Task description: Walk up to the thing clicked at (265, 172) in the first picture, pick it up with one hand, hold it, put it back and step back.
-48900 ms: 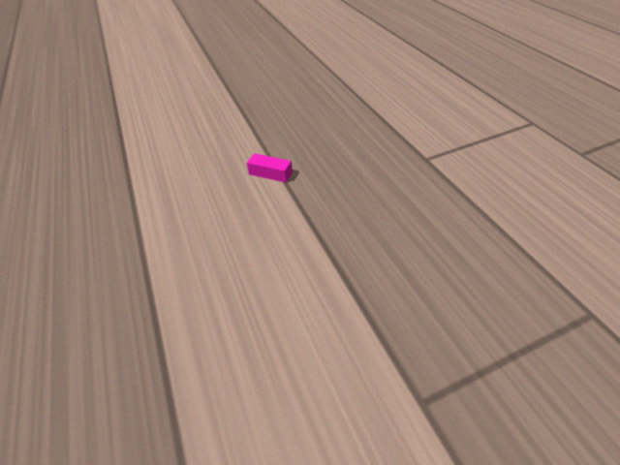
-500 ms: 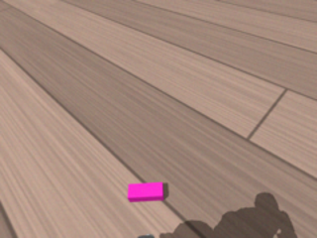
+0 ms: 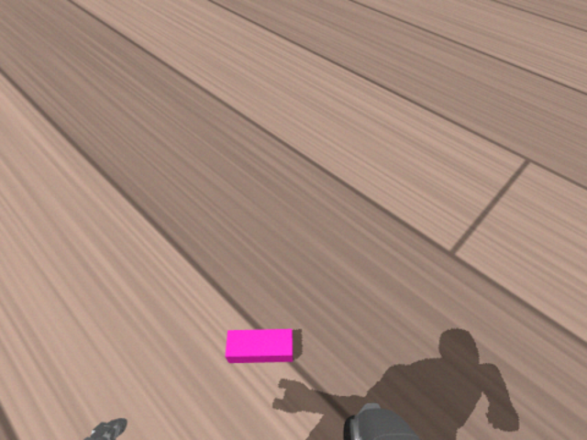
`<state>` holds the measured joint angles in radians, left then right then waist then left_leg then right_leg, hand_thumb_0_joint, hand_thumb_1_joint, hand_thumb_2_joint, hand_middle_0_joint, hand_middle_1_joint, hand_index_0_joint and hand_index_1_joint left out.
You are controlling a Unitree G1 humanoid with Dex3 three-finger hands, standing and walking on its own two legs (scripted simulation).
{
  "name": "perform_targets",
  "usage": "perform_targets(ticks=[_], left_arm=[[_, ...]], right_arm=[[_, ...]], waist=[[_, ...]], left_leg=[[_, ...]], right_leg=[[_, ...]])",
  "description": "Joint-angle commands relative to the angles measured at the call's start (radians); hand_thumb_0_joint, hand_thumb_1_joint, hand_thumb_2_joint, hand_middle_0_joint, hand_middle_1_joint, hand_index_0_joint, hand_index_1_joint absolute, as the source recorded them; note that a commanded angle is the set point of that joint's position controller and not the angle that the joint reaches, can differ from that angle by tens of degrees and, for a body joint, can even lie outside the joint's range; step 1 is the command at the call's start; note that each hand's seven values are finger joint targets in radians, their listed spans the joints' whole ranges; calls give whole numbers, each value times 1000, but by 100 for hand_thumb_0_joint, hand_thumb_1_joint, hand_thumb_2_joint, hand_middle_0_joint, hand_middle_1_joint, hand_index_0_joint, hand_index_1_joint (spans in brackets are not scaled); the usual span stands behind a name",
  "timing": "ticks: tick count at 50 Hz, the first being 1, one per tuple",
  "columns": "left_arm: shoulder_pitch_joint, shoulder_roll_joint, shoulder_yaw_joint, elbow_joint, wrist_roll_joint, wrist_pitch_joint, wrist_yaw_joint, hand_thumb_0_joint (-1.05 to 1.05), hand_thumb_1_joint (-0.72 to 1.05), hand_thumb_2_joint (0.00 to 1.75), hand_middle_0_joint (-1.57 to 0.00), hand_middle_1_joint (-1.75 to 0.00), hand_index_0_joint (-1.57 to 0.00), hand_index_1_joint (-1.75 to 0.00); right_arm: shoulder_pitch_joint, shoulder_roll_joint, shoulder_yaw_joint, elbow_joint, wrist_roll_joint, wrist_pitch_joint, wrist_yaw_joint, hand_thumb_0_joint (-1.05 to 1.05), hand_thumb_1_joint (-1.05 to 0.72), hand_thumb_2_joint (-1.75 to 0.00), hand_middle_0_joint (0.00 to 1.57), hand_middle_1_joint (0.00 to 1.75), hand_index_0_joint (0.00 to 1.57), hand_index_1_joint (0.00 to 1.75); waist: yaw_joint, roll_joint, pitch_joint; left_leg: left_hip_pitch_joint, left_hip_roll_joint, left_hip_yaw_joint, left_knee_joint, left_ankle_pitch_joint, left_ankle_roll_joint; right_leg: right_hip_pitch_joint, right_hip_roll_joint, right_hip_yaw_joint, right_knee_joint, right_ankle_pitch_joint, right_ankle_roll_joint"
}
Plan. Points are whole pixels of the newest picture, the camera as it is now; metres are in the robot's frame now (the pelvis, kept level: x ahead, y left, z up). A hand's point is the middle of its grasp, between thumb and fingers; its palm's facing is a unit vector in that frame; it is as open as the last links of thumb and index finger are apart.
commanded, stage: walk up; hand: left
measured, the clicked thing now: (260, 346) +0.47 +0.15 -0.73
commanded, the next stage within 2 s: none
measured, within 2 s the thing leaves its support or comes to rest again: neither
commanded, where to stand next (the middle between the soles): +0.07 -0.09 m, yaw -1 degrees
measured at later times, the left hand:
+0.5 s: hand out of the picture +0.03 +0.26 -0.18, palm faces +0.05 -0.95 -0.31, open 7.4 cm
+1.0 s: hand out of the picture -0.05 +0.25 -0.11, palm faces +0.02 -0.89 -0.47, open 7.4 cm
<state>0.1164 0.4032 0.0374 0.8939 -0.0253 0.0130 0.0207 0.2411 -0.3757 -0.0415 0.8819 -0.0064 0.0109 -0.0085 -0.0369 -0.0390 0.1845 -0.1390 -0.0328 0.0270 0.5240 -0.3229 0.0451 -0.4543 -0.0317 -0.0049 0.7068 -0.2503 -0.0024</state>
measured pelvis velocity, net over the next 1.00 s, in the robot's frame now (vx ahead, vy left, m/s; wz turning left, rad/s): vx -0.06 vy -0.03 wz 0.01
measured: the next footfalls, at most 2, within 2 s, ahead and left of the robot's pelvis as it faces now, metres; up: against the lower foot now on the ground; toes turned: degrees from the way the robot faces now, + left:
right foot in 0.06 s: +0.15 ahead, -0.11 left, +0.00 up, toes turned -1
left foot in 0.38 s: -0.07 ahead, +0.10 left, +0.00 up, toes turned +5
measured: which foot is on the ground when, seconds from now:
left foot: down 0.00-0.08, up 0.10-0.36, down 0.38-0.80, up 0.82-1.00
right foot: up 0.00-0.04, down 0.06-0.42, up 0.44-0.76, down 0.78-1.00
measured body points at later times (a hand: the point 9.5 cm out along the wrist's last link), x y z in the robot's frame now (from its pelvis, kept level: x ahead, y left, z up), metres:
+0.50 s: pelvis -0.09 +0.00 -0.02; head -0.04 +0.03 +0.42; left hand +0.03 +0.31 -0.15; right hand -0.02 -0.33 -0.12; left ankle -0.11 +0.10 -0.73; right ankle +0.04 -0.13 -0.68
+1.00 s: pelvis -0.06 -0.03 +0.00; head -0.07 -0.07 +0.45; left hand -0.05 +0.30 -0.08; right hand +0.01 -0.35 -0.13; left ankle +0.00 +0.11 -0.68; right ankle -0.08 -0.17 -0.73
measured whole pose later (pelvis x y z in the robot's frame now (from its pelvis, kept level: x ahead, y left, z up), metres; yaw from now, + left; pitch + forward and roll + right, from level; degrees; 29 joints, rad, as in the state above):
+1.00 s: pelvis -0.06 -0.03 +0.00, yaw +1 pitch -5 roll -1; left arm 0.38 0.39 0.05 0.90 0.01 -0.08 -0.01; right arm 0.30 -0.43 -0.07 0.85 -0.03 0.01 0.08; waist 0.01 0.11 0.06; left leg -0.48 0.03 -0.09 0.97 -0.33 0.00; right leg -0.09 -0.01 -0.03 0.46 -0.29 0.00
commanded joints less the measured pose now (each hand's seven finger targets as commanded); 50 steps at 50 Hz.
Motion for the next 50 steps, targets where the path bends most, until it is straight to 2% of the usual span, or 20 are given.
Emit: perform_targets(ticks=[1, 3, 4, 6, 11, 19, 20, 21, 22, 23, 25, 26, 29, 33, 36, 38, 39, 40, 42, 50], left_arm=[[38, 158, 58, -44, 27, -8, 8, 0, 90, 90, -20, -30, -20, -30], [40, 227, 77, -57, 48, -12, 9, 0, 90, 90, -20, -30, -20, -30], [25, 251, 83, -80, 48, -11, 10, 0, 90, 90, -20, -30, -20, -30], [-28, 239, 73, -115, 47, -1, 13, 0, 90, 90, -20, -30, -20, -30], [-115, 166, 78, -168, 64, 28, 13, 0, 90, 90, -20, -30, -20, -30], [-68, 181, 99, -201, 78, 101, -35, 0, 90, 90, -20, -30, -20, -30], [-40, 137, 86, -196, 71, 107, -37, 0, 90, 90, -20, -30, -20, -30], [-47, 97, 78, -213, 60, 101, -39, 0, 90, 90, -20, -30, -20, -30], [-140, 210, 126, -224, 73, 93, -25, 0, 90, 90, -20, -30, -20, -30], [-150, 254, 137, -207, 81, 92, -28, 0, 90, 90, -20, -30, -20, -30], [8, 188, 127, -133, 47, 84, -42, 0, 90, 90, -20, -30, -20, -30], [79, 174, 117, -117, 36, 82, -44, 0, 90, 90, -20, -30, -20, -30], [98, 220, 111, -107, 40, 17, -64, 0, 90, 90, -20, -30, -20, -30], [11, 223, 89, -111, 46, -45, -59, 0, 90, 90, -20, -30, -20, -30], [70, 203, 82, -79, 48, -74, -55, 0, 90, 90, -20, -30, -20, -30], [292, 184, 83, 4, 45, -92, -39, 0, 90, 90, -20, -30, -20, -30], [384, 229, 100, 40, 48, -102, -29, 0, 90, 90, -20, -30, -20, -30], [452, 314, 126, 40, 58, -108, -17, 0, 90, 90, -20, -30, -20, -30], [326, 386, 126, -31, 58, -103, -19, 0, 90, 90, -20, -30, -20, -30], [276, 289, 99, -83, 38, -135, 0, 0, 90, 90, -20, -30, -20, -30]], right_arm=[[-56, -231, -58, -84, 32, 10, -21, 0, -90, -90, 20, 30, 20, 30], [-20, -183, -40, -84, 41, 10, -22, 0, -90, -90, 20, 30, 20, 30], [39, -139, -28, -74, 44, 12, -26, 0, -90, -90, 20, 30, 20, 30], [97, -197, -52, -40, 29, 39, -46, 0, -90, -90, 20, 30, 20, 30], [100, -225, -60, -29, 21, 34, -38, 0, -90, -90, 20, 30, 20, 30], [177, -215, -66, 38, -20, -16, -59, 0, -90, -90, 20, 30, 20, 30], [148, -255, -79, 26, -42, -18, -56, 0, -90, -90, 20, 30, 20, 30], [75, -366, -98, -19, -65, -18, -57, 0, -90, -90, 20, 30, 20, 30], [-37, -466, -127, -84, -43, -22, -61, 0, -90, -90, 20, 30, 20, 30], [-144, -436, -120, -102, -43, -39, -72, 0, -90, -90, 20, 30, 20, 30], [-179, -294, -74, -77, -55, -53, -81, 0, -90, -90, 20, 30, 20, 30], [-120, -269, -71, -70, -49, -64, -76, 0, -90, -90, 20, 30, 20, 30], [12, -294, -101, -67, -53, -69, -5, 0, -90, -90, 20, 30, 20, 30], [83, -288, -100, -74, -54, -44, 23, 0, -90, -90, 20, 30, 20, 30], [85, -318, -101, -87, -46, -36, 35, 0, -90, -90, 20, 30, 20, 30], [-8, -295, -92, -124, -36, -22, 43, 0, -90, -90, 20, 30, 20, 30], [-10, -212, -68, -142, -29, -20, 46, 0, -90, -90, 20, 30, 20, 30], [-15, -142, -42, -180, -19, -25, 51, 0, -90, -90, 20, 30, 20, 30], [-60, -261, -74, -193, -18, -18, 44, 0, -90, -90, 20, 30, 20, 30], [39, -239, -90, -128, -24, -14, 93, 0, -90, -90, 20, 30, 20, 30]], waist=[[47, 132, -226], [56, -52, -270], [50, -202, -301], [42, -193, -289], [33, -129, -331], [41, -124, -272], [37, 5, -227], [36, 297, -165], [-22, 296, -78], [29, 219, -18], [126, 52, -89], [126, 73, -132], [-12, 312, -243], [-81, 305, -121], [-44, 300, -72], [80, 214, -118], [119, 17, -149], [138, -179, -158], [121, -58, -51], [60, -120, -9]], left_leg=[[-109, 147, -100, 93, 556, 70], [-181, 78, -87, 257, 309, 13], [-224, -50, -68, 458, -132, -27], [-210, -56, -127, 669, -365, -36], [-262, -61, -114, 761, -219, -67], [-49, -6, 41, -76, 47, -40], [1, 69, -128, -113, -46, -10], [-97, 367, -554, -213, -122, 91], [-404, 567, -757, -336, -190, 257], [-494, 566, -713, -330, -130, 275], [-265, 280, -273, -115, 271, 134], [-143, 221, -192, -118, 170, 77], [174, 206, -297, -245, -418, 111], [181, 249, -261, -216, -280, 177], [47, 258, -225, -167, -184, 179], [-103, 211, -126, 32, -44, 140], [-242, 142, -57, 250, -84, 99], [-519, 32, -6, 486, -215, 35], [-597, 68, -195, 545, -204, 0], [-447, 102, -118, 403, 89, -59]], right_leg=[[279, 37, -28, -184, 165, -37], [360, -120, 121, -240, 512, -88], [384, -292, 321, -302, 729, -184], [267, -358, 413, -302, 653, -315], [236, -213, 192, -279, 301, -240], [128, -144, 134, -155, -161, -138], [-77, -91, 111, -41, -303, -90], [-268, 76, 23, 274, -328, -26], [-148, 38, 204, 444, -345, -4], [-85, 19, 268, 578, -295, -6], [-142, 119, 281, 652, -152, -12], [-167, 129, 237, 593, -97, -24], [-231, 89, 51, 378, -151, 29], [-177, 47, 15, 50, -223, 57], [7, 38, -23, -124, -282, 0], [300, 72, -92, -367, -71, -23], [469, 19, 11, -402, 9, -19], [614, -173, 395, -451, -167, -66], [376, -405, 724, -584, -620, -226], [266, -208, 149, -466, 21, -172]])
